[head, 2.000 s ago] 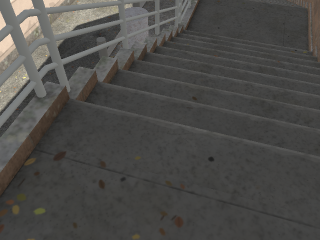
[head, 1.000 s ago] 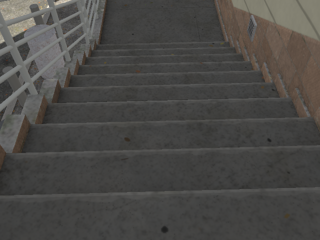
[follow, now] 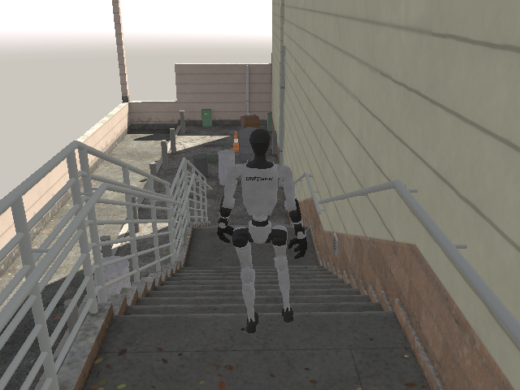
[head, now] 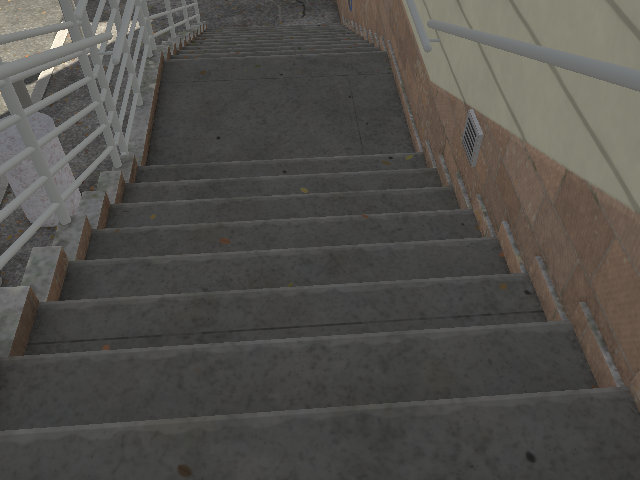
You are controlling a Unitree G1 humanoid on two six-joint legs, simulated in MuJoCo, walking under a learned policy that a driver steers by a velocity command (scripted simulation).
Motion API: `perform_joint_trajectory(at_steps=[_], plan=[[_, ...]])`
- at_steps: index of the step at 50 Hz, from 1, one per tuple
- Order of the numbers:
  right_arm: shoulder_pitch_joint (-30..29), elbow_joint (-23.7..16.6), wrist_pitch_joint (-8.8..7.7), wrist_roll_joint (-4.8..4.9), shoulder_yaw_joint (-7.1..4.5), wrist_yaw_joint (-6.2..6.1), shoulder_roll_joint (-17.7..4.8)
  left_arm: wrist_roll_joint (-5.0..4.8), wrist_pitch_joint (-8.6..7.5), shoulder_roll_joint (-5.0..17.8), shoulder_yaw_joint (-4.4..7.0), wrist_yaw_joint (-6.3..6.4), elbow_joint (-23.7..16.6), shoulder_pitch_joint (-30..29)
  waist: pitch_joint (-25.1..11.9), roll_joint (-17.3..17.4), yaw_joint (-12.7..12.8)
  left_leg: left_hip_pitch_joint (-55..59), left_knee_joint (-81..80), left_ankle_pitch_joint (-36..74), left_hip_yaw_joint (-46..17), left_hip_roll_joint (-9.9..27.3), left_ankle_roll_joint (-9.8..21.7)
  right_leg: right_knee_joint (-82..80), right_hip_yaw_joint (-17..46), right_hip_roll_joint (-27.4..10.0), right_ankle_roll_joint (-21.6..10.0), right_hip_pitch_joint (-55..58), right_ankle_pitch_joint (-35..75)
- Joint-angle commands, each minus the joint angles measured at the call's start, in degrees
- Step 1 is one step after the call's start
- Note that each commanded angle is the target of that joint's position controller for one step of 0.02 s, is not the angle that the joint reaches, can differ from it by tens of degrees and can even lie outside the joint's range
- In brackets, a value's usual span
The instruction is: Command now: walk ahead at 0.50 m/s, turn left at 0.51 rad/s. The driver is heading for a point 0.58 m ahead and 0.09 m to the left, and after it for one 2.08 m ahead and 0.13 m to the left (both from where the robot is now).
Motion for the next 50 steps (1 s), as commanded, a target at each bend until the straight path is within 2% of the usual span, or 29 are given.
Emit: perform_joint_trajectory(at_steps=[1, 3, 4, 7, 8, 10, 14, 16, 17, 18, 19, 20, 21, 22, 24, 25, 27, 30, 34, 38, 40, 41, 42, 43, 44, 45, 46, 47, 50], plan=[[-3.3, -4.5, -1.51, -0.28, -0.20, 0.34, -5.0, -0.30, 1.25, 2.3, 0.01, 0.48, -4.2, 1.6, 2.7, 2.6, 2.9, -11.0, -12.4, -2.9, -16.4, 12.5, 9.3, -8.5, -3.0, -1.0, 1.6, 0.2, 9.7], [0.7, -4.0, -1.44, -1.81, 0.32, -0.01, -4.5, 0.43, 1.44, -0.9, -1.24, -1.16, -6.0, 1.8, 0.9, 2.6, 3.2, -17.2, -5.4, 7.2, -13.8, 9.6, 7.9, -5.6, -5.1, -0.9, 1.6, 4.5, 21.4], [6.8, -2.3, -1.91, -2.12, 1.15, -1.07, -1.6, 0.41, 0.73, -0.1, -1.15, -1.79, -7.0, -0.5, 0.2, 2.2, 0.0, -7.1, -0.8, 6.8, -16.4, 9.8, 8.6, -11.0, 0.6, -1.7, 2.2, -5.3, 29.7], [16.4, 0.4, -1.45, -0.51, 1.86, -2.27, 0.7, 0.17, 0.11, 1.8, -1.14, -1.80, -9.4, -9.4, 0.6, 0.3, -5.5, 2.0, 10.0, 0.5, -19.1, 8.7, 7.5, -29.9, 0.4, -1.9, 3.2, -14.7, 40.9], [15.8, 0.0, -0.75, -0.74, 2.35, -1.37, -0.3, 0.08, 0.59, -0.6, -1.70, -1.91, -10.5, -10.5, 1.0, 2.8, -4.4, -9.1, 9.5, -2.7, -19.0, 6.9, 7.6, -31.2, -3.2, -0.3, 2.8, -3.2, 42.7], [10.2, -3.2, 0.23, -1.19, 2.48, 0.14, -3.0, 0.50, 1.23, 0.5, -1.28, -2.66, -12.0, -8.9, 2.1, 4.2, -1.6, -23.5, 11.3, -10.4, -20.8, 5.7, 7.5, -28.8, -5.2, 1.5, 2.3, 10.1, 40.5], [15.0, -2.6, 0.72, -0.03, 2.34, -0.34, -3.9, -0.12, 1.09, 0.4, -1.51, -2.14, -12.3, -8.4, 5.2, 3.7, -3.3, -12.3, 23.2, -13.9, -27.7, 5.2, 5.5, -44.1, -2.2, 2.2, 1.8, 13.8, 33.7], [12.8, -3.7, 1.90, 1.99, 2.74, 0.02, -4.4, -1.65, 0.57, 4.9, 0.70, -1.28, -5.1, 4.6, 5.8, 1.0, 2.5, -11.8, 37.7, -14.2, -26.2, 1.7, 1.9, -56.7, -4.7, -0.2, 0.5, 26.2, 43.8], [10.2, -5.6, 2.50, 1.06, 3.30, 1.61, -5.0, -1.88, -0.03, 7.9, 2.45, -1.29, -0.7, 18.3, 1.0, -0.2, 8.9, -22.9, 49.3, -3.9, -22.8, 1.3, -1.4, -51.9, -5.6, -4.4, -3.2, 46.1, 47.1], [15.8, -6.8, 1.60, 1.03, 4.73, 3.17, 2.7, -1.38, -0.46, 11.1, 4.13, -2.05, 1.6, 32.7, -17.2, -12.1, 10.3, -39.5, 78.0, -26.6, -13.4, -4.5, -5.9, -26.4, 2.7, -16.3, -16.2, 75.8, 75.5], [26.3, -5.7, 1.35, 2.65, 4.63, 3.97, 2.7, 0.14, 0.08, 12.9, 4.32, -4.39, 0.1, 31.1, -26.3, -9.9, 7.4, -49.0, 96.0, -37.9, -11.5, -4.0, -6.2, -24.0, 13.8, -28.5, -25.9, 79.7, 84.0], [20.0, -10.0, 1.58, 1.65, 3.99, 4.41, -0.9, 1.34, 1.09, 15.0, 5.62, -4.34, -2.0, 23.2, -15.6, -6.7, 8.3, -62.9, 102.2, -34.1, -8.5, -0.9, -7.7, -30.1, 22.0, -30.4, -26.6, 70.9, 60.4], [9.5, -12.9, 2.06, 0.19, 3.82, 3.04, -1.3, 0.25, 0.48, 9.4, 4.31, -3.77, -4.8, 12.0, -6.1, -1.3, 6.8, -67.5, 93.8, -22.9, -8.1, 7.4, -9.0, -38.4, 21.4, -30.1, -22.6, 53.8, 27.3], [4.9, -12.7, 2.78, -0.94, 4.48, 1.58, -0.7, -0.64, -0.29, 1.7, 1.71, -3.49, -6.2, 6.1, -1.2, 6.3, 4.1, -59.2, 81.8, -11.2, -9.1, 12.1, -8.2, -44.3, 14.3, -23.6, -18.5, 37.1, 15.5], [3.3, -11.0, 3.75, -2.22, 5.72, 1.53, 3.5, -0.84, -2.46, -5.2, -0.27, -1.59, -5.7, 2.8, 6.4, 1.8, -0.9, -37.9, 57.0, 4.5, -6.7, 19.6, -5.4, -50.4, 0.8, -12.6, -14.3, 8.6, 21.6], [2.9, -10.3, 4.08, -3.09, 5.71, 2.67, 3.7, -1.49, -3.55, -3.3, 0.34, -0.51, -2.7, 7.7, 7.0, -2.9, 0.6, -36.2, 53.2, 6.6, -3.0, 17.9, -5.0, -50.1, -1.9, -9.6, -14.5, 6.7, 22.2], [-2.2, -9.4, 3.31, -2.03, 4.08, 4.46, 0.0, -0.55, -5.00, 0.1, 0.45, 0.90, 0.8, 15.0, 4.6, -2.3, 5.5, -28.8, 32.7, 22.8, 1.4, 15.9, -5.0, -51.4, -7.3, -7.9, -13.9, 7.2, 18.1], [-4.3, -10.8, 3.23, -1.01, 3.38, 4.75, 0.2, 0.70, -3.82, 5.9, 1.56, -0.62, 5.6, 18.4, 3.2, -1.7, 2.3, -33.3, 33.0, 22.6, -4.9, 16.4, -3.4, -48.0, -3.2, -15.2, -14.4, 18.9, 35.3], [-10.6, -13.1, 3.48, -2.08, 2.84, 4.19, -1.9, 0.40, -3.79, 2.8, 0.48, 0.10, 7.1, 17.8, 4.4, -1.1, 3.9, -35.8, 34.1, 18.2, -2.0, 15.5, -2.7, -44.1, -7.9, -14.6, -11.7, 27.0, 33.7], [-17.2, -17.0, 2.86, -1.49, 2.30, 4.40, -2.9, -0.08, -3.46, 5.5, 0.92, 1.72, 9.2, 21.6, 5.2, -1.6, 6.2, -30.4, 32.5, 5.4, 2.7, 13.6, -3.8, -40.4, -11.5, -14.2, -9.6, 31.0, 40.3], [-17.0, -18.7, 2.53, -0.25, 0.91, 3.67, -5.5, -1.98, -3.44, 10.3, 2.55, 0.85, 7.4, 15.7, 4.1, -4.7, 2.6, -12.5, 23.3, -3.9, 7.1, 9.4, -3.7, -37.0, -14.8, -11.3, -7.4, 22.8, 53.0], [-9.4, -15.8, 1.80, 0.91, -0.65, 3.04, -8.0, -2.20, -3.20, 13.2, 3.58, -0.38, 6.6, 13.3, 2.3, -3.9, -1.4, 4.1, 17.3, 4.1, 10.1, 5.8, -3.4, -29.5, -16.8, -9.1, -6.3, 15.7, 54.8], [-1.1, -12.3, 0.70, 1.12, -3.05, 1.35, -13.5, -1.55, -3.32, 12.5, 4.21, -2.41, 5.6, 15.0, -4.3, 2.7, -2.8, 25.9, 16.4, 28.8, 6.3, 7.5, 1.3, -15.1, -18.3, -4.9, -2.3, 3.2, 46.0], [9.5, -9.8, 0.93, 0.30, -3.36, 0.33, -15.4, -0.71, -3.26, 6.2, 2.50, -4.24, 4.6, 17.8, -19.9, 13.2, -6.6, 46.1, 12.0, 43.4, -13.8, 25.9, 16.5, 6.8, -16.2, 1.1, 2.1, -9.4, -3.3], [21.0, -6.3, 0.44, -1.93, -2.39, 0.05, -12.0, -4.24, -3.27, 5.6, 2.94, -5.62, -0.1, 8.0, -18.4, 10.7, -11.0, 44.6, 4.8, 52.9, -24.8, 31.5, 19.9, 16.8, -7.5, 4.8, 1.1, -18.2, -27.4], [12.8, -3.7, 3.58, 5.25, -2.57, -2.27, -13.3, -9.12, -0.65, 4.8, 3.47, -1.61, 1.4, 10.3, -3.4, 8.5, -4.4, 28.9, 4.3, 59.3, -19.2, 30.9, 12.1, 13.1, -4.3, 2.6, 1.8, -19.5, -18.4], [5.6, -6.3, 4.74, 5.35, -1.33, -2.58, -9.7, -8.44, 0.85, 2.8, 3.00, 0.06, 1.6, 12.3, 0.6, 6.3, -1.2, 17.1, 0.8, 49.9, -14.9, 30.9, 7.7, 6.2, -3.1, 0.5, 2.1, -13.0, -15.0], [3.8, -5.9, 2.39, 1.05, -0.07, -1.07, -4.3, -1.62, -0.48, 1.8, 2.90, -1.45, -2.1, 3.7, -0.8, 1.8, -2.2, 8.5, 3.7, 34.0, -11.2, 32.2, 10.3, 8.3, -3.9, -3.8, 0.9, -10.4, -19.2], [-8.0, -9.7, 0.98, -2.25, 1.44, -1.05, -0.5, 0.53, 1.37, -5.4, 1.46, -3.51, 5.2, 21.1, 2.4, 3.7, 7.7, -19.4, -1.2, 16.0, 4.4, 22.6, 5.1, 0.9, -5.1, -1.2, -1.1, 10.3, 13.8]])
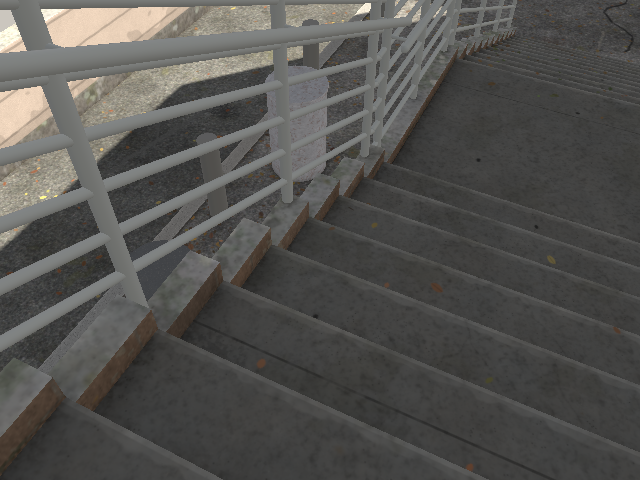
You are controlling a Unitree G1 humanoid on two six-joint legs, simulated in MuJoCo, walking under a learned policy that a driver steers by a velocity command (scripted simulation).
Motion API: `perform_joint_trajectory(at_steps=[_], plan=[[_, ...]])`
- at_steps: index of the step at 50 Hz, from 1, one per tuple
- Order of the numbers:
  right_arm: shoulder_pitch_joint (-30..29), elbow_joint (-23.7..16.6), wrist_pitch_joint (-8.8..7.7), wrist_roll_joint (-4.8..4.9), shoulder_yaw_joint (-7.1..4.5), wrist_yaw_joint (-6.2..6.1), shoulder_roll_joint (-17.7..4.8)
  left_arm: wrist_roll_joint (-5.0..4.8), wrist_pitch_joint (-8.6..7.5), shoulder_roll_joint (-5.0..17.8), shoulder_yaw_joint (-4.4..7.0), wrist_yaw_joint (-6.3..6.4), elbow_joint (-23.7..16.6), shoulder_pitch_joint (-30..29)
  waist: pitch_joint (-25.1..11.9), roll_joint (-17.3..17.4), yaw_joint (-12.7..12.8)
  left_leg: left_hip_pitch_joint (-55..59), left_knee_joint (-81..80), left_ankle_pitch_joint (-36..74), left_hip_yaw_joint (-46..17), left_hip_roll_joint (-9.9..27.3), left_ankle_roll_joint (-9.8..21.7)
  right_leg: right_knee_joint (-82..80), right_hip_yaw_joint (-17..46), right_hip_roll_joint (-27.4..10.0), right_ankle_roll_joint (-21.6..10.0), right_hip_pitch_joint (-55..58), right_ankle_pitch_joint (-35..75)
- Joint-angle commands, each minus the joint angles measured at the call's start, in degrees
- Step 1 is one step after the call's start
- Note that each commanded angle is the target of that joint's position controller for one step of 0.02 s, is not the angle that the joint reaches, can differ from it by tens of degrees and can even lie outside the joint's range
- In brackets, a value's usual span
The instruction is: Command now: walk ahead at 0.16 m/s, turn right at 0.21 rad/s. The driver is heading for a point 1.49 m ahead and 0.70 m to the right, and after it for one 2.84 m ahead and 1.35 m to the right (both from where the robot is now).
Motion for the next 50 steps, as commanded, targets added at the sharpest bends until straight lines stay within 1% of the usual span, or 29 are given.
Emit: perform_joint_trajectory(at_steps=[1, 2, 3, 5, 9, 13, 15, 16, 17, 18, 19, 20, 21, 22, 23, 24, 26, 28, 31, 38, 40, 41, 42, 43, 44, 46, 47, 48, 50], plan=[[-5.3, -3.9, -2.38, -2.76, 1.03, -1.31, 0.3, 2.77, 1.16, -4.3, -1.15, -1.83, 2.1, 11.7, 0.7, 3.5, 3.3, -14.4, -12.4, 16.8, -4.9, 12.9, 8.6, -5.1, 5.5, -2.8, -1.8, 6.7, 29.2], [-5.0, -3.9, -2.87, -1.92, 0.78, -2.08, -1.6, 2.03, 1.23, -2.4, -0.21, -1.92, 1.2, 9.9, -1.2, 1.7, 2.5, -13.5, -9.5, 11.8, -3.0, 12.1, 7.6, -11.6, 4.2, -2.3, -1.6, 6.7, 36.2], [-5.2, -3.2, -3.26, -2.53, 0.51, -2.57, -3.0, 1.46, 1.23, -1.3, -0.03, -1.38, -0.6, 5.5, -0.8, 1.0, 1.3, -13.7, -6.4, 5.2, -2.5, 12.3, 5.6, -21.2, 4.5, -3.4, -0.8, 6.8, 44.9], [0.5, -1.0, -2.77, -3.00, 1.61, -2.99, -1.2, 0.56, 1.52, 1.7, 1.01, -0.02, -3.3, -1.4, 0.3, 5.2, -2.3, -12.0, -2.2, -0.8, -4.8, 14.8, 5.1, -29.3, 2.5, -2.2, 0.5, 6.3, 49.2], [13.4, 3.0, -1.44, -1.03, 1.83, -3.43, -3.1, 1.98, 2.97, -1.2, -0.06, 1.01, -7.3, -10.9, 5.1, 6.3, -8.1, -3.2, 1.3, -8.2, -14.9, 22.3, 5.4, -42.6, 3.1, -3.4, 0.3, -1.8, 42.3], [9.1, 3.8, 0.44, -1.05, 0.11, -2.39, -7.7, -0.05, 3.73, 2.2, 2.11, 1.71, -4.5, -5.3, 7.1, 5.2, -5.1, -8.6, 7.1, -18.8, -10.8, 22.3, 2.2, -46.5, -1.0, -0.7, -1.8, 14.9, 40.4], [7.9, 5.2, 1.33, -1.80, 0.03, -0.85, -7.5, -0.94, 2.25, 10.7, 6.55, 2.39, -1.4, 7.3, 0.1, -2.6, 3.1, -12.3, 30.1, -15.8, 0.1, 14.1, -3.1, -53.4, -3.3, 1.2, -6.6, 36.7, 50.7], [13.9, 2.2, 1.90, -1.57, 1.86, 0.64, 0.6, -1.44, 1.44, 18.6, 8.16, 2.63, -1.4, 14.2, -20.2, -15.1, 1.2, -20.2, 60.5, -32.3, 5.7, 3.8, -7.4, -33.8, 9.3, -9.0, -19.7, 61.5, 83.5], [8.0, -0.6, 1.37, 1.72, 1.74, 1.40, -0.9, 0.11, -0.16, 16.9, 7.54, 0.83, -2.0, 19.6, -25.3, -12.7, 6.8, -30.0, 77.0, -33.9, -0.8, 1.5, -8.0, -31.0, 15.1, -15.6, -23.2, 66.4, 94.7], [-2.3, -7.0, 0.07, 3.31, 1.36, 0.94, -3.1, -0.16, -1.64, 14.4, 6.89, 0.07, -3.2, 17.9, -19.5, -11.1, 9.1, -43.0, 82.6, -33.7, -5.1, 1.2, -7.3, -35.2, 21.3, -19.3, -23.0, 61.4, 83.7], [-6.7, -9.9, -0.75, 3.18, 0.55, -0.43, -5.4, -1.39, -2.76, 12.3, 5.60, -0.74, -4.4, 11.7, -11.3, -9.1, 6.8, -48.6, 82.0, -28.8, -9.1, 3.6, -6.1, -37.9, 24.9, -21.4, -22.0, 49.2, 61.3], [-2.6, -7.9, -0.80, 0.87, 0.47, -1.52, -6.3, -0.77, -2.67, 8.6, 3.86, -1.38, -5.1, 8.7, -8.0, -0.1, 4.0, -42.1, 73.4, -22.1, -11.7, 6.2, -5.1, -39.3, 21.9, -20.5, -19.9, 36.6, 52.8], [1.1, -7.1, -0.38, 0.17, 0.96, -2.55, -4.6, -0.08, -1.91, 8.7, 2.95, -1.85, -5.9, 7.2, -4.9, 0.0, 0.1, -35.2, 70.2, -19.0, -12.5, 6.3, -4.9, -41.5, 20.5, -19.9, -20.8, 24.8, 53.7], [3.9, -7.4, 0.30, -0.16, 1.84, -3.55, -2.1, -0.07, -1.47, 5.5, 1.35, -1.20, -5.8, 5.7, -3.4, -0.5, -2.6, -32.7, 66.4, -11.6, -14.3, 6.2, -4.7, -43.8, 21.6, -18.2, -20.2, 17.0, 48.7], [5.2, -7.0, 0.57, -0.97, 1.53, -4.07, -2.3, -1.26, -1.93, 4.3, 0.61, -0.59, -7.4, 1.9, -3.0, 1.1, -4.2, -27.4, 56.7, -1.4, -13.1, 5.3, -4.5, -46.1, 18.7, -11.9, -17.5, 11.0, 40.5], [4.7, -7.9, 1.06, -0.98, 1.45, -3.73, -2.4, -1.64, -2.46, 6.7, 0.96, -0.11, -9.2, -0.1, -3.1, -2.0, -4.3, -26.8, 59.1, 0.2, -10.6, 2.9, -5.2, -46.3, 18.3, -9.3, -17.6, 8.0, 40.2], [2.8, -9.3, 1.75, -0.74, 1.03, -2.46, -4.8, -2.11, -2.49, 7.3, 1.20, 1.08, -10.9, 1.1, -5.4, 0.3, -1.7, -28.0, 48.3, 7.8, -10.4, 1.6, -6.9, -46.0, 17.7, -7.7, -18.9, 8.3, 36.7], [0.5, -10.4, 2.96, -1.11, 1.53, -1.35, -3.0, -1.41, -1.87, 8.2, 1.17, 1.46, -11.5, 1.2, -5.0, 0.5, -1.9, -22.8, 30.6, 8.0, -8.1, 2.0, -8.3, -47.3, 18.0, -4.8, -17.3, 6.4, 27.4], [-3.5, -10.6, 4.83, -2.03, 1.61, -1.20, -2.8, -1.75, -1.60, 9.0, 1.55, 0.18, -12.2, 2.4, -4.2, -3.4, -0.5, -17.3, 22.2, 2.6, -9.5, 1.5, -7.6, -50.1, 27.8, -6.4, -17.7, 6.7, 10.4], [-7.5, -14.2, 3.64, 1.06, 0.54, -2.38, -5.7, -2.01, -0.41, 8.5, 2.04, 0.05, -13.7, 2.5, -8.7, -3.5, 2.7, -10.2, -3.3, -2.5, -9.9, -3.7, -4.2, -44.8, 35.8, -7.6, -18.9, 22.9, 29.2], [-3.1, -13.3, 2.74, 2.40, -0.52, -2.57, -7.3, -2.45, 0.51, 7.6, 1.88, -0.14, -13.5, 1.2, -9.6, -2.1, -0.5, 3.5, -15.9, 9.9, -9.4, -3.1, 0.2, -40.7, 33.4, -5.3, -16.4, 16.6, 31.3], [-0.7, -12.8, 2.22, 2.51, -1.73, -3.14, -9.2, -2.47, 0.59, 4.8, 0.85, -0.31, -12.3, 4.6, -11.1, -0.9, -0.8, 14.6, -19.6, 18.7, -12.4, 1.4, 4.9, -38.1, 31.2, -2.3, -12.7, 10.4, 20.3], [2.4, -13.1, 1.44, 1.67, -3.07, -4.01, -13.5, -3.04, 0.98, -1.2, -0.74, -0.28, -13.7, 8.3, -16.1, 8.5, 0.9, 31.0, -17.3, 48.2, -25.8, 15.8, 18.8, -26.5, 20.1, 7.4, -4.5, -3.0, -0.7], [3.7, -13.5, 0.78, -2.83, -3.96, -3.06, -13.8, -1.93, 1.21, 1.2, -0.05, 0.83, -16.7, 3.4, -8.4, 12.1, -3.3, 34.3, -20.5, 53.7, -39.6, 28.7, 30.6, -16.4, 13.7, 13.4, 2.3, -24.9, -16.1], [3.6, -12.8, 0.81, -3.60, -3.92, -2.71, -11.7, -1.01, 2.27, 5.4, 1.03, 1.76, -14.9, 1.7, -5.7, 0.4, -3.9, 30.8, -23.1, 51.0, -34.2, 27.9, 26.2, -7.6, 14.5, 8.2, 5.0, -25.9, -11.2], [-7.3, -15.8, 0.71, 0.52, -2.51, -0.37, -6.4, -0.37, 3.18, 7.2, 2.20, 2.41, -10.6, 6.0, -7.3, 4.2, 1.1, 19.7, -19.2, 52.4, -17.8, 15.8, 16.3, 4.0, 11.0, 9.3, 8.7, -18.1, 0.8], [-8.7, -16.1, 0.39, 1.24, -2.92, 0.10, -7.3, 0.60, 2.85, 5.5, 1.68, 1.64, -10.9, 6.7, -7.2, 6.7, 2.5, 13.8, -17.7, 56.1, -12.9, 12.9, 14.5, 10.6, 8.1, 10.0, 8.9, -15.6, 5.3], [-9.7, -17.1, 0.32, 0.98, -3.44, 0.08, -8.4, 1.38, 2.55, 4.8, 1.16, 0.52, -11.2, 7.4, -8.0, 6.5, 3.1, 8.3, -17.7, 54.4, -10.1, 11.6, 14.5, 18.1, 5.3, 10.1, 8.6, -13.1, 7.4], [-7.3, -16.8, -0.03, 0.03, -3.19, -0.83, -8.4, 0.11, 2.19, 5.8, 1.27, -0.25, -11.1, 6.6, -6.5, 5.3, 0.6, 7.5, -19.9, 46.6, -8.6, 11.9, 15.8, 21.2, 5.5, 9.9, 8.9, -16.2, 11.0]])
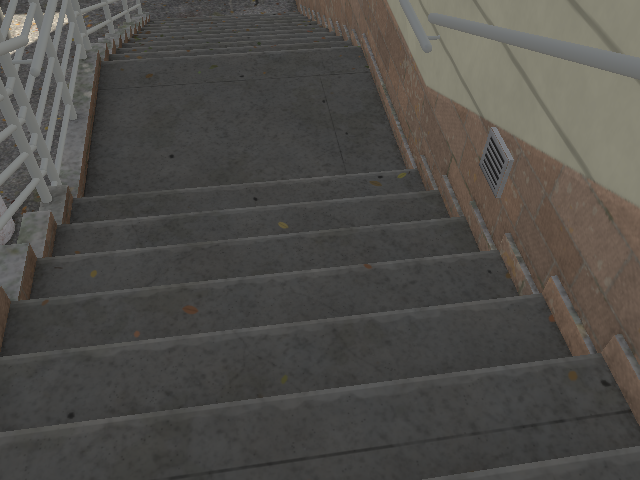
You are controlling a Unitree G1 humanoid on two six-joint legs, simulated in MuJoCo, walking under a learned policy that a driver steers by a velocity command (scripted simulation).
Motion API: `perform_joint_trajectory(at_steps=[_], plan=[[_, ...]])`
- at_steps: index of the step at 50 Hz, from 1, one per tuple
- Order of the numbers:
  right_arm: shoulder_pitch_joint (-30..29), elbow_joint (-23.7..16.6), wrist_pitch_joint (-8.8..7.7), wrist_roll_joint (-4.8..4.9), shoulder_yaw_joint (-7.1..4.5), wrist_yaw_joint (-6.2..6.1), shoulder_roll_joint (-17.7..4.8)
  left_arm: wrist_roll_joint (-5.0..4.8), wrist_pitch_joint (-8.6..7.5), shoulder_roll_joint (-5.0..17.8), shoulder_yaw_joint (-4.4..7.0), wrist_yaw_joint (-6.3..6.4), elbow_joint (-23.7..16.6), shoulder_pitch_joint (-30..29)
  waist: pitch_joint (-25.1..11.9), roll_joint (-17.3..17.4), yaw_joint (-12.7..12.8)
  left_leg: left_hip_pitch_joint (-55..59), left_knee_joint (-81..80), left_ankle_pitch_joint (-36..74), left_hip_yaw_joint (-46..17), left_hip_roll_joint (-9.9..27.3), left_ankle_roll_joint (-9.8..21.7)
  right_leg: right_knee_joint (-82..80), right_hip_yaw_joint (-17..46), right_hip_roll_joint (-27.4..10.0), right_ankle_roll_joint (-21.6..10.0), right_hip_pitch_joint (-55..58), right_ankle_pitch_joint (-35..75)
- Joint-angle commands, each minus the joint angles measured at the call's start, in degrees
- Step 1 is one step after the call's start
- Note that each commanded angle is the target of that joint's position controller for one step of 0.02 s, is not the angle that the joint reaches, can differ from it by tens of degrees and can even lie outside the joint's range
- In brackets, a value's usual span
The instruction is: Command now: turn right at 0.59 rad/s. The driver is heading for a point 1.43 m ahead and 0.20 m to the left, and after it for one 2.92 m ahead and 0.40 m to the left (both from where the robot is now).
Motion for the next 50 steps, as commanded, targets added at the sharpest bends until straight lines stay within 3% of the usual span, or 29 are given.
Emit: perform_joint_trajectory(at_steps=[1, 4, 8, 11, 13, 15, 17, 19, 20, 21, 22, 23, 24, 25, 26, 27, 29, 30, 31, 33, 34, 35, 36, 40, 45, 47, 48, 49, 50], plan=[[-1.9, -4.8, -1.51, -0.37, -1.17, -0.66, -5.8, -0.65, -0.93, 4.1, 0.89, -0.63, -1.3, 4.8, -1.4, 4.5, 0.6, 5.8, -2.2, 35.8, -5.4, 14.9, 13.0, 9.0, -2.0, -1.2, 1.6, -6.4, 6.7], [4.0, -1.9, -1.50, -0.10, -1.34, -0.72, -6.8, -0.92, -1.40, 3.5, 0.63, -0.54, -2.0, 1.0, 0.2, 5.4, -1.8, 12.6, -3.9, 29.8, -6.5, 17.4, 13.0, 1.6, -0.3, -4.0, 1.5, -11.4, 10.8], [5.7, 0.7, -1.31, 0.38, -2.25, 0.35, -7.4, 0.11, -0.25, 0.6, -0.60, -0.54, -0.8, -1.0, 0.9, 5.8, -2.1, 15.3, -5.2, 19.2, -6.4, 17.0, 11.7, -20.0, -3.5, -8.7, 1.1, -10.3, 14.3], [2.0, 1.2, -1.77, 0.44, -1.66, 1.26, -5.3, 0.58, 0.57, -1.0, -1.24, -1.63, 1.1, 1.2, 1.8, 6.2, 0.1, 2.6, -4.8, 9.8, -6.0, 16.8, 9.9, -25.3, -6.7, -11.1, -1.4, 4.2, 11.0], [1.9, 2.9, -2.28, 0.43, -1.90, 3.00, -6.5, 1.07, 0.32, 0.3, -0.76, -3.09, 2.9, 2.6, 4.7, 5.4, -0.3, -7.4, -6.7, -13.4, -5.4, 15.5, 8.5, -27.7, -10.6, -9.7, -3.3, 14.1, 4.7], [6.3, 4.9, -2.63, 0.33, -3.71, 1.84, -10.6, 0.48, -0.53, 3.4, 0.09, -2.03, 0.6, -2.4, 7.3, 6.5, -3.9, 0.8, -9.8, -22.5, -12.8, 20.8, 12.3, -33.6, -11.5, -8.1, -5.8, 8.1, -2.9], [9.9, 6.5, -2.64, 0.21, -3.61, -0.48, -9.3, -1.54, -1.61, 1.9, -0.52, -0.09, -1.5, -8.0, 6.5, 5.8, -6.6, 13.3, -9.1, -20.6, -18.0, 24.9, 13.6, -42.1, -8.9, -8.9, -8.2, 4.5, -2.5], [7.4, 7.0, -2.08, 0.75, -2.69, -1.37, -7.6, -2.66, -3.31, 1.1, -0.56, 0.60, -1.5, -7.9, 5.6, 5.3, -4.3, 11.7, -6.4, -19.5, -15.1, 23.2, 11.8, -50.5, -10.4, -7.3, -10.8, 14.5, 2.5], [4.9, 7.4, -1.75, 0.60, -2.19, -0.93, -7.2, -2.98, -4.35, 0.9, -0.26, 0.33, -0.6, -5.3, 4.9, 5.0, -1.5, 4.3, -3.9, -18.0, -11.9, 20.5, 11.1, -54.1, -11.7, -6.1, -12.4, 26.6, 7.5], [3.8, 8.2, -1.65, -0.90, -1.55, -0.07, -6.1, -2.02, -5.31, 1.0, 0.54, 0.09, 0.7, -0.4, 2.8, 3.2, 2.1, -5.6, 2.8, -15.4, -7.8, 16.5, 9.7, -52.7, -11.0, -6.4, -13.8, 41.1, 8.6], [6.8, 8.3, 0.67, 4.40, -0.91, 0.13, -2.0, -2.29, -2.67, 2.1, 1.01, 0.58, 3.6, 7.4, -1.9, 2.2, 4.8, -12.4, 21.5, -6.3, 2.5, 7.9, 2.0, -50.3, -0.2, -16.0, -13.4, 53.0, 17.0], [7.6, 6.3, 1.56, 4.04, -0.03, 0.61, 2.0, -3.60, -0.65, 9.4, 2.76, 1.19, 5.9, 15.6, -2.6, -10.5, 6.5, -28.9, 37.7, -24.8, 3.3, 0.3, -0.6, -55.1, 16.7, -28.5, -19.1, 60.8, 26.2], [1.7, 4.6, -2.43, -0.30, -0.28, 2.24, -0.6, 2.19, -4.87, 8.0, 3.01, -0.23, 7.2, 27.3, 1.5, -12.4, 13.7, -38.0, 41.5, -22.8, -13.8, -2.2, 2.1, -60.8, 20.9, -26.4, -25.5, 61.9, 12.9], [1.3, 6.1, -3.78, 0.30, -0.89, 2.01, -1.6, 1.88, -6.22, 4.7, 2.62, -1.49, 9.0, 21.1, 9.4, -9.1, 9.7, -43.8, 44.3, -15.1, -15.9, -0.9, 3.9, -63.4, 15.3, -27.6, -24.2, 57.9, 4.8], [2.7, 8.1, -4.13, 0.16, -1.46, 1.24, -3.4, -0.23, -6.08, 0.7, 1.46, -2.15, 7.2, 13.6, 10.1, -4.0, 6.6, -40.3, 45.8, -9.6, -14.2, 1.8, 4.5, -64.5, 8.6, -26.0, -22.9, 51.1, 0.0], [4.0, 9.2, -4.03, -0.55, -1.07, 1.06, -1.7, -1.24, -5.99, -1.3, 0.68, -1.97, 6.9, 10.5, 9.8, -3.9, 4.7, -38.0, 45.1, -5.7, -13.3, 2.7, 5.1, -65.0, 4.7, -24.3, -21.9, 46.7, 0.8], [5.3, 9.9, -3.13, -0.47, 0.32, 2.09, 2.4, -0.63, -4.93, -3.5, -0.37, -0.69, 5.4, 6.3, 8.5, -3.1, 2.2, -32.9, 44.3, 3.7, -12.4, 3.9, 4.0, -65.4, -1.3, -22.7, -20.2, 39.5, 9.9], [7.9, 11.0, -2.73, -0.72, 1.40, 3.76, 4.6, 1.42, -4.35, -5.3, -0.99, 0.44, 6.2, 6.2, 7.2, -2.7, 1.2, -30.2, 45.5, 10.6, -12.2, 4.8, 3.5, -63.6, -4.9, -20.9, -18.5, 36.8, 14.4], [6.9, 10.8, -2.39, -0.42, 1.44, 4.99, 3.9, 2.17, -4.33, -4.8, -0.97, 1.10, 6.6, 6.2, 7.3, -2.7, 1.5, -30.3, 44.8, 13.9, -10.5, 5.0, 2.6, -63.1, -7.8, -20.4, -18.8, 34.6, 17.3], [-0.2, 8.2, -2.13, -0.95, 1.71, 5.74, 2.7, 2.44, -5.72, -6.7, -2.60, 2.50, 8.6, 7.7, 7.7, -2.3, 3.1, -33.4, 31.5, 27.7, -11.5, 7.2, 0.9, -60.8, -10.6, -19.3, -17.1, 36.9, 16.6], [-2.4, 7.5, -1.97, -0.72, 1.85, 5.44, 2.6, 2.16, -6.12, -5.8, -2.84, 2.83, 11.7, 13.7, 7.7, -3.3, 4.7, -35.6, 28.1, 31.6, -11.2, 7.5, 0.0, -59.2, -10.5, -20.4, -17.6, 39.8, 18.4], [-4.1, 7.5, -2.30, -0.17, 1.87, 4.68, 2.2, 2.15, -6.30, -4.9, -2.88, 2.99, 12.7, 14.7, 7.0, -1.7, 5.6, -30.7, 18.1, 41.5, -9.7, 6.4, -0.5, -57.1, -14.7, -16.8, -16.4, 36.8, 15.9], [-4.7, 7.6, -1.87, -0.50, 2.14, 4.35, 3.6, 2.46, -6.01, -4.8, -3.57, 2.32, 14.3, 17.2, 7.9, -3.9, 5.3, -24.0, 18.2, 44.1, -6.8, 6.1, -0.1, -57.1, -15.5, -16.9, -16.7, 31.1, 14.4], [-7.9, 5.4, -0.81, -1.65, 2.41, 4.13, 1.9, 2.59, -5.49, -4.0, -4.60, 0.89, 15.8, 14.6, 12.9, -2.0, 3.0, -17.5, 16.2, 38.6, -5.9, 6.3, 1.5, -52.0, -13.0, -19.7, -15.5, 25.9, 10.9], [-16.3, 6.2, -0.31, -2.70, 3.25, 4.35, 2.0, 0.71, -3.74, -2.3, -3.77, 3.27, 21.4, 22.2, 16.1, 0.5, 8.2, -22.1, 4.6, 25.1, -2.1, 7.0, -0.2, -43.4, -10.6, -21.8, -14.3, 41.9, 14.5], [-8.3, 10.0, -1.33, -2.20, 2.51, 3.29, 0.3, 1.31, -3.13, 1.0, -2.62, 2.68, 21.1, 19.5, 12.0, 2.3, 4.9, -9.5, 2.3, 20.0, 1.7, 4.5, -0.7, -32.5, -13.1, -19.7, -14.0, 41.1, 27.1], [2.4, 13.9, -1.93, -1.47, 0.97, 2.74, -2.3, 2.57, -2.48, 2.7, -2.27, 1.30, 21.0, 17.3, 8.7, 4.0, 0.1, 3.9, 0.6, 24.7, 4.1, 2.8, 0.2, -22.2, -15.5, -18.2, -12.8, 36.9, 30.9], [16.1, 17.7, -2.47, -1.63, -1.43, 2.32, -7.2, 4.75, -2.05, 2.5, -2.68, -0.89, 21.7, 17.9, 3.7, 6.4, -5.5, 26.1, 4.3, 31.5, 3.6, 2.5, 3.7, -7.0, -16.7, -16.3, -9.5, 22.9, 24.6], [32.2, 21.8, -1.33, -2.10, -2.53, 2.96, -12.2, 3.66, -2.35, -5.5, -4.00, -3.87, 23.1, 28.6, -15.4, 19.0, -5.1, 59.3, 21.0, 62.5, -11.7, 12.7, 18.0, 24.5, -17.9, -7.3, -3.2, 4.6, -22.6]])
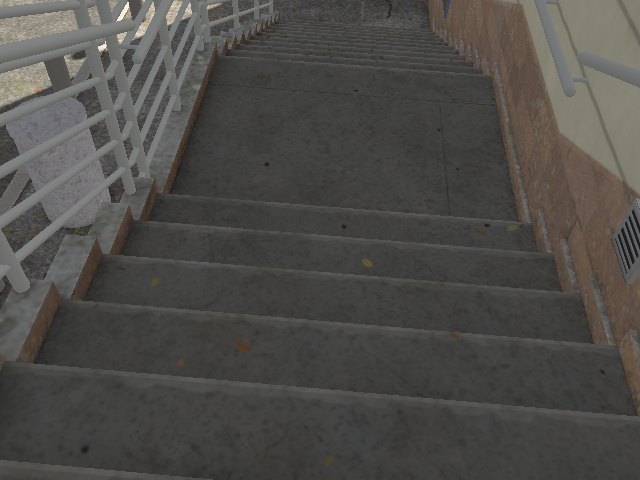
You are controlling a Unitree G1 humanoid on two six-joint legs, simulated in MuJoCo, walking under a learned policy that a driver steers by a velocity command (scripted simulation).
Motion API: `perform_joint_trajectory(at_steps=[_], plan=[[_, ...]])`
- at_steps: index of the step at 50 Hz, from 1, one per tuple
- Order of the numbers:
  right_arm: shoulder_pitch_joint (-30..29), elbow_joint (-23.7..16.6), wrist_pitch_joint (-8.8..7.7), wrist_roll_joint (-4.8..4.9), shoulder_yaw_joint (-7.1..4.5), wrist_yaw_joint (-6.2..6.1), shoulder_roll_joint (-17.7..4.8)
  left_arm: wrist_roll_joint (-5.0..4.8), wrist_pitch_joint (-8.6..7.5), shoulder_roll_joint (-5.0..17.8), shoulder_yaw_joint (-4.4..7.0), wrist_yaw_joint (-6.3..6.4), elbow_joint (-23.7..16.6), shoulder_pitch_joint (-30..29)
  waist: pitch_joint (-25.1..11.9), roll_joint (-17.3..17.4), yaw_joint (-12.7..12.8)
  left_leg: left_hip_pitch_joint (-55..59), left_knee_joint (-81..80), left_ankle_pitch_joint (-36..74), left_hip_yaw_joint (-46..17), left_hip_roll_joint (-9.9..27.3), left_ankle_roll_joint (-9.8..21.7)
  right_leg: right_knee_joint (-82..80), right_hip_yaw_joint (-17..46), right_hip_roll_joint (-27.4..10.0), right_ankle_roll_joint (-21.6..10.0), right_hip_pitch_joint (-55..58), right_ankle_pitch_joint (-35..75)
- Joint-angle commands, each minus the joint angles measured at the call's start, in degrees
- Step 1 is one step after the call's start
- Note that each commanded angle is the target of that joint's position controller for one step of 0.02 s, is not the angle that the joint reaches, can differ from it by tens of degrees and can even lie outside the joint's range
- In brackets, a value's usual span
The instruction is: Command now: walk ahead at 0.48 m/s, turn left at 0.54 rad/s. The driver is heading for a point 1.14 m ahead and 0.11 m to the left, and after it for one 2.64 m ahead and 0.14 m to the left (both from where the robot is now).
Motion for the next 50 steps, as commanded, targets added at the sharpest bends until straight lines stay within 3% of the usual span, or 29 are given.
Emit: perform_joint_trajectory(at_steps=[1, 2, 3, 5, 6, 7, 10, 11, 12, 17, 19, 20, 21, 22, 23, 25, 27, 30, 32, 34, 38, 41, 43, 44, 45, 46, 47, 49, 50], plan=[[46.1, 13.3, 0.38, -0.12, -5.32, -0.21, -15.9, -1.90, -1.32, 4.4, 0.33, -5.68, -6.7, -1.1, -26.5, 8.4, -18.3, 75.8, 15.5, 54.1, -27.3, 14.8, 22.4, 46.9, 11.9, 5.4, 2.2, -53.4, -0.9], [45.2, 13.4, -0.52, 0.85, -6.15, -0.72, -15.3, -4.75, -3.90, 6.4, 0.87, -5.09, -14.4, -19.8, -12.6, 5.8, -24.1, 71.2, 9.9, 27.1, -33.7, 16.9, 22.6, 47.6, 15.3, 4.1, 3.3, -75.2, -1.5], [36.8, 11.3, -0.72, 1.57, -4.79, -1.11, -10.9, -5.64, -4.59, 9.3, 2.06, -3.10, -17.0, -26.6, -5.1, -3.8, -20.7, 54.7, 4.9, 7.0, -31.9, 15.2, 18.3, 37.5, 17.4, 0.7, 0.3, -73.2, 2.7], [19.3, 7.1, 0.06, -0.10, -1.22, 0.18, -3.5, -3.45, -3.69, 9.6, 2.59, -0.11, -16.3, -22.1, 6.3, -4.8, -7.9, 13.3, -0.6, -6.8, -30.8, 14.5, 19.2, 23.4, 19.7, -3.4, -4.8, -55.3, 11.8], [11.2, 4.5, -1.04, -0.68, 1.37, -0.22, 2.2, -0.82, -2.28, 5.1, 1.00, 0.51, -14.6, -17.9, 9.3, -5.8, -2.9, -4.3, -4.7, -8.3, -27.5, 12.0, 16.4, 6.4, 24.3, -7.2, -7.1, -45.4, 27.3], [7.1, 1.8, -1.56, 1.21, 1.80, -0.33, 1.6, -0.22, -1.08, 2.2, 0.29, 0.49, -13.0, -16.4, 10.3, -3.3, -2.6, -17.1, -8.0, -7.9, -22.2, 9.4, 17.1, -5.5, 21.3, -7.2, -6.1, -36.0, 35.0], [10.0, 0.6, -3.43, -0.05, 1.01, -0.93, -4.8, -0.69, -0.55, 1.7, -1.02, -1.34, -16.6, -14.7, 1.9, -3.7, -1.0, -31.5, 4.7, -3.9, -12.7, -2.5, 12.2, -8.6, 13.1, -1.0, -5.0, -16.0, 54.4], [14.1, 2.3, -4.41, -1.26, 1.61, -1.65, -2.7, -1.57, -0.53, 2.8, -1.22, -1.21, -18.1, -19.8, 3.6, -4.3, -4.1, -25.9, 9.3, -6.3, -16.4, -1.9, 10.8, -14.7, 19.1, -3.2, -3.5, -22.2, 66.1], [15.4, 2.1, -4.44, -0.49, 1.33, -2.45, -2.7, -2.31, -0.28, 4.1, -1.47, -0.93, -17.8, -20.6, 3.5, -5.9, -6.4, -25.4, 13.8, -18.5, -11.8, -5.9, 7.3, -29.0, 18.0, -2.3, -2.6, -18.5, 76.1], [26.5, 2.6, -1.88, 0.29, 1.34, -0.86, -5.6, -1.49, 0.69, 6.9, -0.73, -1.24, -23.0, -28.3, 6.9, -0.9, -8.4, -12.4, 27.9, -24.0, -27.8, -2.8, 8.7, -42.5, 14.2, 1.6, -1.3, -15.3, 59.1], [22.2, 0.4, -0.40, 0.32, 1.26, 0.52, -7.2, -3.67, -0.44, 13.4, 2.62, -0.11, -17.3, -14.2, 4.4, -3.0, -1.8, -10.2, 43.8, -16.1, -27.1, -5.5, 5.5, -49.8, 12.6, 1.2, -4.5, -1.5, 61.9], [22.0, -0.5, -0.78, -0.74, 2.09, 2.34, -4.3, -4.41, -1.42, 18.5, 5.04, -0.05, -13.0, 0.8, -4.1, -6.9, 3.8, -20.0, 60.9, -5.4, -23.9, -7.8, 0.7, -40.5, 17.8, -6.9, -12.8, 19.3, 70.1], [37.9, 2.3, -0.89, 1.90, 2.75, 2.97, 4.2, -2.96, -1.38, 21.3, 5.49, -1.46, -13.5, 3.1, -18.3, -20.0, -2.3, -38.5, 93.8, -45.0, -12.2, -14.6, -4.1, -23.7, 30.0, -20.9, -28.1, 38.4, 110.5], [36.0, -2.0, -0.83, 2.81, 2.90, 3.48, 0.4, -1.15, -0.58, 21.3, 5.89, -2.68, -15.1, 3.0, -21.1, -14.7, 0.5, -52.7, 105.1, -45.3, -11.6, -13.7, -5.7, -27.7, 43.4, -26.5, -33.5, 41.1, 104.1], [23.9, -6.3, -0.23, 3.51, 1.78, 2.58, -3.6, -1.13, -0.20, 19.6, 6.18, -2.80, -14.6, -2.2, -7.9, -12.4, 2.3, -67.8, 105.0, -39.1, -11.6, -8.1, -7.0, -34.1, 48.5, -30.0, -31.3, 31.3, 75.6], [20.1, -4.5, 1.30, 1.28, 2.73, -0.47, -2.0, -1.62, -0.93, 2.6, 0.76, -2.90, -15.7, -13.1, 1.1, 2.4, -5.2, -51.8, 81.8, -14.5, -15.8, 0.8, -3.9, -42.8, 34.7, -19.3, -20.8, -1.5, 48.1], [18.6, -4.2, 1.99, -0.75, 4.04, 0.46, 1.9, -2.17, -2.46, -1.2, -0.17, -0.48, -14.4, -16.4, 7.8, -3.3, -9.4, -37.6, 61.4, -3.0, -12.8, 6.5, -1.2, -48.2, 25.1, -10.8, -17.5, -23.8, 46.1], [10.2, -3.5, 1.67, 0.10, 3.27, 2.13, 0.0, -2.60, -4.99, 5.3, 0.80, 0.81, -8.3, -6.2, 4.6, -5.8, -2.6, -28.3, 37.1, 13.6, -7.2, 4.0, -2.9, -50.8, 21.5, -8.6, -19.9, -25.4, 40.9], [6.7, -5.6, 1.57, 0.55, 3.04, 2.04, -0.5, -2.01, -4.51, 9.2, 1.44, -0.66, -7.1, -6.1, 3.5, -4.1, -4.8, -25.4, 31.6, 12.3, -6.6, 2.4, -2.8, -49.1, 21.8, -10.6, -19.7, -22.0, 53.5], [8.6, -4.8, 2.01, -1.10, 2.80, 2.07, -2.0, -1.39, -4.17, 10.9, 1.89, -1.76, -7.2, -9.2, 3.2, -4.6, -6.9, -21.9, 36.6, 13.0, -6.7, 1.0, -2.4, -44.5, 20.4, -10.3, -18.7, -22.1, 53.6], [-6.0, -9.1, 1.80, -0.59, 3.74, 0.31, 0.0, -1.51, -3.79, 3.6, 0.56, 2.79, 2.9, 12.5, 6.6, -4.9, 4.3, -62.0, 20.3, 11.9, -14.0, 5.4, -5.4, -34.6, 30.8, -15.6, -18.0, 22.5, 46.1], [-12.0, -9.2, 1.82, -1.17, 4.44, 2.03, 2.2, -2.17, -2.83, 0.0, -0.96, 2.87, 3.4, 16.5, 8.9, -6.4, 5.7, -52.3, 16.2, 20.3, -7.2, 5.6, -4.5, -34.5, 28.6, -12.1, -17.4, 10.5, 45.0], [-12.2, -8.8, 1.76, -0.44, 5.11, 2.62, 1.5, -1.50, -2.24, 0.9, -1.26, 1.16, -0.4, 7.4, 10.8, -3.7, 3.4, -21.7, 8.9, 33.1, -2.8, 3.8, -1.9, -37.8, 19.9, -6.4, -15.7, -18.8, 29.4], [-17.5, -9.2, 2.07, 8.16, 2.27, 0.99, -0.9, -8.59, -1.81, 7.7, 1.77, 2.14, -3.3, 1.1, 12.8, 1.0, 2.3, -6.2, 9.4, 34.2, -0.8, 0.9, -3.7, -39.6, 20.7, -6.4, -11.9, -29.5, 24.1], [-16.7, -8.6, 2.72, 8.86, 2.23, 0.19, -2.0, -8.87, -1.41, 10.1, 2.28, 2.43, -3.8, 0.4, 13.4, -0.3, 2.2, -4.1, 9.4, 30.6, -1.0, 0.1, -4.8, -38.4, 20.4, -6.2, -11.5, -28.7, 25.2], [-13.9, -9.6, 2.78, -0.77, 4.76, 1.85, -0.5, -0.79, -2.27, 7.6, 1.26, 0.29, -1.9, 2.3, 12.1, -10.2, 2.4, -5.0, 7.9, 25.8, -4.3, 3.5, -3.4, -35.5, 19.0, -5.1, -12.8, -24.7, 23.8], [-14.5, -8.7, 3.23, -2.75, 3.55, 2.28, -2.9, -2.02, -2.51, 6.6, 1.94, 0.44, -2.1, 2.7, 13.3, -7.0, 3.2, -10.4, 1.1, 21.3, -4.3, 4.3, -2.7, -31.4, 21.5, -6.2, -12.9, -15.4, 27.6], [-13.1, -5.9, 2.73, -2.22, 3.48, 1.53, -2.6, -3.87, -1.35, 6.1, 2.17, 1.35, 1.0, 8.0, 11.1, -2.8, 4.1, -7.4, -11.4, 23.5, -3.7, 4.2, -3.4, -23.1, 23.4, -5.2, -11.5, -5.1, 34.9], [-6.3, -2.8, 1.81, -0.14, 2.22, 0.63, -5.0, -3.20, -0.34, 8.0, 2.60, 0.30, 1.6, 8.8, 7.4, 0.4, 1.2, 4.6, -14.5, 29.7, -0.1, 3.3, -2.7, -15.9, 21.1, -4.0, -10.5, -6.5, 41.7]])
Keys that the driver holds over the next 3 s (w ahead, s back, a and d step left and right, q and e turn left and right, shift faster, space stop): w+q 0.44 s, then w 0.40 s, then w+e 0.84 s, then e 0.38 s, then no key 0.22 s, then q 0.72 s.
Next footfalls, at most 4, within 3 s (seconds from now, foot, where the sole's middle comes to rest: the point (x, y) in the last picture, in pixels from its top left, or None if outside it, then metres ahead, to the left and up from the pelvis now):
0.40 right None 0.39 -0.10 -0.94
1.02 left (219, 444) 0.69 0.33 -1.09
1.68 right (334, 361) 1.06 0.05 -1.24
2.06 left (277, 323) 1.17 0.25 -1.24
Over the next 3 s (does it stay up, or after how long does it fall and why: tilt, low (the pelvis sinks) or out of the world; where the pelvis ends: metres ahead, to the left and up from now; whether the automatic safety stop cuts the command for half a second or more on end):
stays up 1.22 0.31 -0.63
